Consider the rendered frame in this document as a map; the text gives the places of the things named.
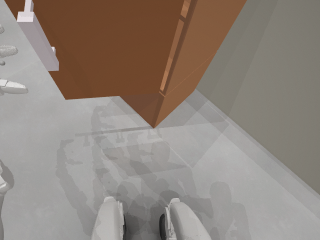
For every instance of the robot left thigh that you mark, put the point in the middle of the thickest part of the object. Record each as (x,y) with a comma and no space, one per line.
(108,221)

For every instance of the right robot shin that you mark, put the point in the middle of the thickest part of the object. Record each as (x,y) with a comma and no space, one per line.
(171,235)

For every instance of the cupboard door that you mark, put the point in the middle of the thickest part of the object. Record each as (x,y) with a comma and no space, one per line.
(107,48)

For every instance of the handle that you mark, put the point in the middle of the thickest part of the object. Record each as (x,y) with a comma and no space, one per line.
(33,31)

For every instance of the left robot upper arm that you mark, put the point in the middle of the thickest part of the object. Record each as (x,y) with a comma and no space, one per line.
(6,183)

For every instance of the robot left hand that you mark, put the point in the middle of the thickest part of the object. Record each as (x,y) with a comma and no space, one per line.
(5,85)

